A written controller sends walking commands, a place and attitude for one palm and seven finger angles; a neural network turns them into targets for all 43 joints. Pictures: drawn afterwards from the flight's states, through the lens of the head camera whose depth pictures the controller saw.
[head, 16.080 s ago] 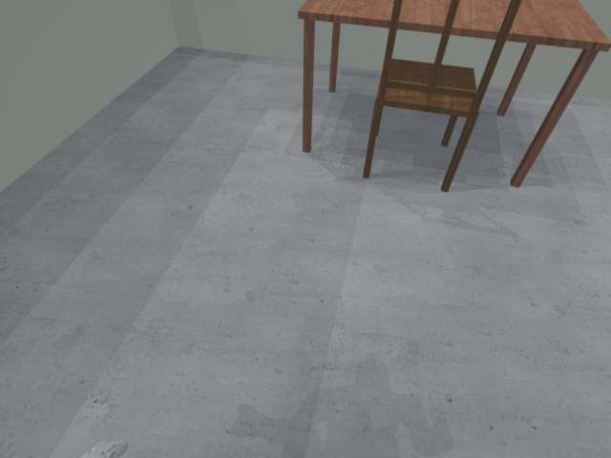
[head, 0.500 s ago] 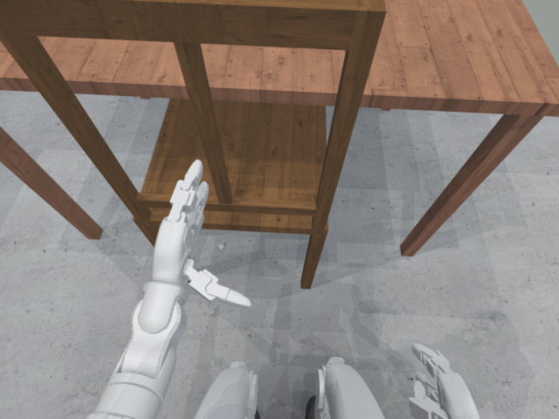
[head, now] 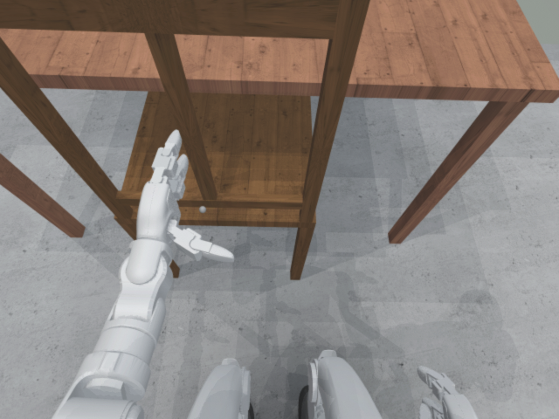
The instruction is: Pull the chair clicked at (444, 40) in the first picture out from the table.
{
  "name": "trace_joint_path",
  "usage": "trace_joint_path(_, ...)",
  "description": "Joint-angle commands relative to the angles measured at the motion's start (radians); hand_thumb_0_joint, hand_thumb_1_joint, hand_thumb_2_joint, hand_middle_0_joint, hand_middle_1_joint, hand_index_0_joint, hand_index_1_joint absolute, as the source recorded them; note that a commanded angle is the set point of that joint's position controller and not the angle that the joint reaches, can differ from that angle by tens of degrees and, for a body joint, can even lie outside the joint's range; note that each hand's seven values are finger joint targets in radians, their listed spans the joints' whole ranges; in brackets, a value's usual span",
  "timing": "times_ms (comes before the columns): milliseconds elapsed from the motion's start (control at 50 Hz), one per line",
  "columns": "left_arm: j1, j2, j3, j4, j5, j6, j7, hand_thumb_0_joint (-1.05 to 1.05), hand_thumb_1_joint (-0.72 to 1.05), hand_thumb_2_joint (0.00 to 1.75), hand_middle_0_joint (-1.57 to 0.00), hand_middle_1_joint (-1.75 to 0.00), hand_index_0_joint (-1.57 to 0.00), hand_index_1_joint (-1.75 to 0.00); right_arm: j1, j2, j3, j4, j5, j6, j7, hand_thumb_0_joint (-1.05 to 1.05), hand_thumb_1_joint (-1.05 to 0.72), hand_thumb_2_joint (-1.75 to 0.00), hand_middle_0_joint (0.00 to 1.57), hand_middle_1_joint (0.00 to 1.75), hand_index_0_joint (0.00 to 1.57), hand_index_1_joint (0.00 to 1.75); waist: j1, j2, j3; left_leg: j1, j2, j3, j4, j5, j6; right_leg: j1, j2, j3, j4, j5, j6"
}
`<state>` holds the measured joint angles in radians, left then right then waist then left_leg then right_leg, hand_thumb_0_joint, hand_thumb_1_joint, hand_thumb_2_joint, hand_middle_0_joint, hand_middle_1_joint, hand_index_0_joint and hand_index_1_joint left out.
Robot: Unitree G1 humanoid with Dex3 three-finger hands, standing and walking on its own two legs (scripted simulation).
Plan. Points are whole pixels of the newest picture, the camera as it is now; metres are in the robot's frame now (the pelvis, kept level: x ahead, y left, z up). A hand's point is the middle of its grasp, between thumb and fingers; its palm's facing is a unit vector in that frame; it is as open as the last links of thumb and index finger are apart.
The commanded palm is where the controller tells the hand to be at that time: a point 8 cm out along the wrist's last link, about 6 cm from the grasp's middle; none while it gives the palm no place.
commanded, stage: push the fingers through the gap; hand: left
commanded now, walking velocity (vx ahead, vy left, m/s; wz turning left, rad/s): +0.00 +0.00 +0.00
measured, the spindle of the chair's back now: (191, 138) +0.51 +0.13 +0.05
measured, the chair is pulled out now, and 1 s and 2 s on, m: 0.00 0.00 0.01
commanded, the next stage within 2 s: hook a spindle and tug to test in 1.02 s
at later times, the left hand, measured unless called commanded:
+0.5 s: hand (209, 182) +0.45 +0.10 +0.02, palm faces -0.03 -1.00 -0.03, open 17.0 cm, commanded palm +0.43 +0.15 +0.02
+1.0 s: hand (213, 167) +0.47 +0.10 +0.02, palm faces -0.02 -1.00 -0.03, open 17.0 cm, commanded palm +0.45 +0.14 +0.02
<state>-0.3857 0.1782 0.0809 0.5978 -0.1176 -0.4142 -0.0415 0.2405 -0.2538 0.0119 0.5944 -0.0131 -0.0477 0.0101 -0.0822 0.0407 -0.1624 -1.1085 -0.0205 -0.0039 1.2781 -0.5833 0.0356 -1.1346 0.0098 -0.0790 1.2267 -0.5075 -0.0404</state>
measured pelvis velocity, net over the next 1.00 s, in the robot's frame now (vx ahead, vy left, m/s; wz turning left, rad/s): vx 0.00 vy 0.00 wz -0.01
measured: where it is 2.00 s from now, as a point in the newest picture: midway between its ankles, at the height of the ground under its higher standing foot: outside the picture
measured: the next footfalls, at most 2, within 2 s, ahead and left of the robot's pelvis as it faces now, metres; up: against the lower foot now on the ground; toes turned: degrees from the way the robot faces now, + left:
none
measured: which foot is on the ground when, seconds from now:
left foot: down 0.00-1.00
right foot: down 0.00-1.00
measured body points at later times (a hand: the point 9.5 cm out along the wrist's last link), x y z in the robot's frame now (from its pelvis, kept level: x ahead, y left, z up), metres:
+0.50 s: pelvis -0.01 +0.01 +0.00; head +0.13 +0.01 +0.42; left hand +0.44 +0.16 +0.02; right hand +0.08 -0.25 -0.13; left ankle +0.01 +0.10 -0.62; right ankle +0.04 -0.10 -0.62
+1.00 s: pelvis +0.00 +0.00 +0.00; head +0.14 +0.01 +0.42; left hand +0.47 +0.15 +0.02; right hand +0.04 -0.25 -0.13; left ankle +0.01 +0.10 -0.62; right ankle +0.04 -0.10 -0.62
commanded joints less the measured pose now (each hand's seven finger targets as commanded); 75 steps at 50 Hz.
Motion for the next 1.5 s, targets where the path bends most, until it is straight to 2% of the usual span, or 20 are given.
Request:
trace_joint_path(0,-0.331,0.102,0.033,-0.233,-0.004,-0.088,0.009,0.00,-0.50,0.30,-0.06,-0.08,-0.06,-0.08,0.068,-0.138,-0.053,-0.101,0.003,-0.034,-0.006,0.00,-0.90,-0.90,0.20,0.30,0.20,0.30,-0.019,0.000,-0.473,0.249,0.015,-0.048,-0.155,0.393,-0.016,0.326,-0.005,0.071,-0.144,0.333,0.007)
trace_joint_path(120,-0.389,0.072,0.017,-0.159,0.024,-0.111,0.038,0.00,-0.50,0.30,-0.06,-0.08,-0.06,-0.08,0.088,-0.137,-0.057,-0.070,-0.006,-0.030,0.003,0.00,-0.90,-0.90,0.20,0.30,0.20,0.30,-0.044,0.004,-0.450,0.266,0.020,-0.053,-0.148,0.397,-0.020,0.268,-0.003,0.061,-0.140,0.315,0.010)
trace_joint_path(240,-0.465,0.109,0.061,-0.047,0.039,-0.103,0.044,0.00,-0.50,0.30,-0.06,-0.08,-0.06,-0.08,0.103,-0.142,-0.055,-0.059,-0.009,-0.015,0.006,0.00,-0.90,-0.90,0.20,0.30,0.20,0.30,-0.052,-0.021,-0.426,0.205,0.015,-0.045,-0.149,0.329,-0.015,0.271,-0.001,0.069,-0.150,0.266,0.011)
trace_joint_path(320,-0.553,0.106,0.056,-0.050,0.042,-0.120,0.045,0.00,-0.50,0.30,-0.06,-0.08,-0.06,-0.08,0.109,-0.141,-0.052,-0.061,-0.012,-0.013,0.008,0.00,-0.90,-0.90,0.20,0.30,0.20,0.30,-0.056,0.032,-0.470,0.250,0.017,-0.054,-0.149,0.361,-0.021,0.248,0.001,0.064,-0.136,0.278,0.007)
trace_joint_path(420,-0.651,0.101,0.055,0.027,0.052,-0.132,0.056,0.00,-0.50,0.30,-0.06,-0.08,-0.06,-0.08,0.128,-0.146,-0.055,-0.039,-0.017,-0.007,0.011,0.00,-0.90,-0.90,0.20,0.30,0.20,0.30,-0.086,0.007,-0.461,0.247,0.022,-0.069,-0.140,0.346,-0.021,0.199,0.004,0.058,-0.133,0.251,0.012)
trace_joint_path(500,-0.711,0.129,0.078,0.085,0.071,-0.144,0.067,0.00,-0.50,0.30,-0.06,-0.08,-0.06,-0.08,0.148,-0.152,-0.056,-0.028,-0.022,-0.002,0.015,0.00,-0.90,-0.90,0.20,0.30,0.20,0.30,-0.090,0.031,-0.477,0.259,0.021,-0.076,-0.141,0.355,-0.024,0.180,0.005,0.053,-0.126,0.246,0.007)
trace_joint_path(600,-0.796,0.111,0.065,0.141,0.077,-0.154,0.065,0.00,-0.50,0.30,-0.06,-0.08,-0.06,-0.08,0.166,-0.153,-0.057,-0.014,-0.029,0.007,0.021,0.00,-0.90,-0.90,0.20,0.30,0.20,0.30,-0.108,0.050,-0.506,0.273,0.022,-0.076,-0.129,0.365,-0.022,0.158,0.006,0.055,-0.124,0.250,0.007)
trace_joint_path(660,-0.714,0.120,0.091,0.159,0.075,-0.152,0.061,0.00,-0.50,0.30,-0.06,-0.08,-0.06,-0.08,0.175,-0.151,-0.059,-0.022,-0.030,0.017,0.029,0.00,-0.90,-0.90,0.20,0.30,0.20,0.30,-0.080,0.040,-0.555,0.286,0.022,-0.068,-0.132,0.416,-0.026,0.207,0.009,0.055,-0.124,0.297,0.006)
trace_joint_path(680,-0.727,0.109,0.077,0.165,0.074,-0.150,0.057,0.00,-0.50,0.30,-0.06,-0.08,-0.06,-0.08,0.173,-0.151,-0.059,-0.021,-0.028,0.022,0.031,0.00,-0.90,-0.90,0.20,0.30,0.20,0.30,-0.093,0.019,-0.535,0.271,0.023,-0.067,-0.133,0.403,-0.024,0.207,0.008,0.056,-0.130,0.296,0.008)
trace_joint_path(780,-0.735,0.148,0.112,0.190,0.078,-0.152,0.054,0.00,-0.50,0.30,-0.06,-0.08,-0.06,-0.08,0.182,-0.151,-0.056,-0.021,-0.027,0.034,0.032,0.00,-0.90,-0.90,0.20,0.30,0.20,0.30,-0.093,-0.011,-0.488,0.195,0.017,-0.052,-0.137,0.337,-0.011,0.240,0.008,0.071,-0.146,0.272,0.010)
trace_joint_path(840,-0.738,0.126,0.096,0.170,0.080,-0.163,0.054,0.00,-0.50,0.30,-0.06,-0.08,-0.06,-0.08,0.181,-0.147,-0.058,-0.024,-0.029,0.036,0.037,0.00,-0.90,-0.90,0.20,0.30,0.20,0.30,-0.084,0.041,-0.497,0.232,0.016,-0.052,-0.138,0.356,-0.015,0.221,0.009,0.069,-0.142,0.274,0.006)
trace_joint_path(980,-0.731,0.134,0.102,0.183,0.081,-0.168,0.057,0.00,-0.50,0.30,-0.06,-0.08,-0.06,-0.08,0.185,-0.149,-0.058,-0.022,-0.030,0.044,0.040,0.00,-0.90,-0.90,0.20,0.30,0.20,0.30,-0.090,0.027,-0.478,0.225,0.018,-0.052,-0.138,0.351,-0.015,0.217,0.010,0.067,-0.144,0.274,0.007)
trace_joint_path(1100,-0.727,0.119,0.085,0.141,0.079,-0.173,0.050,0.00,-0.50,0.30,-0.06,-0.08,-0.06,-0.08,0.183,-0.147,-0.060,-0.032,-0.031,0.048,0.041,0.00,-0.90,-0.90,0.20,0.30,0.20,0.30,-0.090,0.047,-0.516,0.262,0.019,-0.053,-0.133,0.409,-0.017,0.228,0.011,0.066,-0.132,0.327,0.006)
trace_joint_path(1180,-0.676,0.118,0.093,0.136,0.067,-0.164,0.047,0.00,-0.50,0.30,-0.13,-0.30,-0.13,-0.30,0.175,-0.145,-0.061,-0.037,-0.027,0.051,0.041,0.00,-0.90,-0.90,0.20,0.30,0.20,0.30,-0.082,0.005,-0.512,0.240,0.017,-0.043,-0.134,0.410,-0.014,0.271,0.011,0.072,-0.143,0.349,0.010)
trace_joint_path(1220,-0.668,0.101,0.078,0.116,0.065,-0.163,0.045,0.00,-0.50,0.30,-0.17,-0.41,-0.17,-0.41,0.173,-0.144,-0.062,-0.040,-0.027,0.050,0.043,0.00,-0.90,-0.90,0.20,0.30,0.20,0.30,-0.077,0.041,-0.521,0.271,0.019,-0.047,-0.134,0.437,-0.019,0.253,0.010,0.067,-0.136,0.360,0.007)
trace_joint_path(1240,-0.659,0.129,0.104,0.118,0.065,-0.163,0.049,0.00,-0.50,0.30,-0.18,-0.46,-0.18,-0.46,0.173,-0.147,-0.062,-0.035,-0.027,0.051,0.042,0.00,-0.90,-0.90,0.20,0.30,0.20,0.30,-0.073,0.027,-0.520,0.266,0.020,-0.047,-0.133,0.436,-0.020,0.257,0.011,0.067,-0.135,0.360,0.007)
trace_joint_path(1340,-0.630,0.079,0.053,0.071,0.070,-0.168,0.051,0.00,-0.50,0.30,-0.27,-0.74,-0.27,-0.74,0.170,-0.143,-0.067,-0.043,-0.027,0.050,0.048,0.00,-0.90,-0.90,0.20,0.30,0.20,0.30,-0.071,0.051,-0.525,0.323,0.029,-0.063,-0.140,0.491,-0.031,0.228,0.011,0.055,-0.128,0.370,0.005)
trace_joint_path(1380,-0.637,0.040,0.014,0.088,0.072,-0.161,0.051,0.00,-0.50,0.30,-0.31,-0.85,-0.31,-0.85,0.167,-0.140,-0.067,-0.040,-0.025,0.053,0.050,0.00,-0.90,-0.90,0.20,0.30,0.20,0.30,-0.089,0.023,-0.495,0.317,0.031,-0.066,-0.141,0.464,-0.028,0.211,0.012,0.051,-0.137,0.349,0.007)
trace_joint_path(1400,-0.650,0.041,0.012,0.076,0.073,-0.163,0.053,0.00,-0.50,0.30,-0.32,-0.90,-0.32,-0.90,0.173,-0.143,-0.067,-0.039,-0.025,0.052,0.049,0.00,-0.90,-0.90,0.20,0.30,0.20,0.30,-0.087,0.045,-0.488,0.331,0.032,-0.075,-0.143,0.479,-0.031,0.192,0.012,0.046,-0.130,0.345,0.004)
trace_joint_path(1480,-0.643,0.038,0.004,0.055,0.074,-0.162,0.061,0.00,-0.28,0.40,-0.39,-1.12,-0.39,-1.12,0.170,-0.143,-0.070,-0.034,-0.027,0.054,0.051,0.00,-0.90,-0.90,0.20,0.30,0.20,0.30,-0.082,0.049,-0.513,0.348,0.031,-0.072,-0.142,0.488,-0.035,0.204,0.012,0.047,-0.136,0.350,0.004)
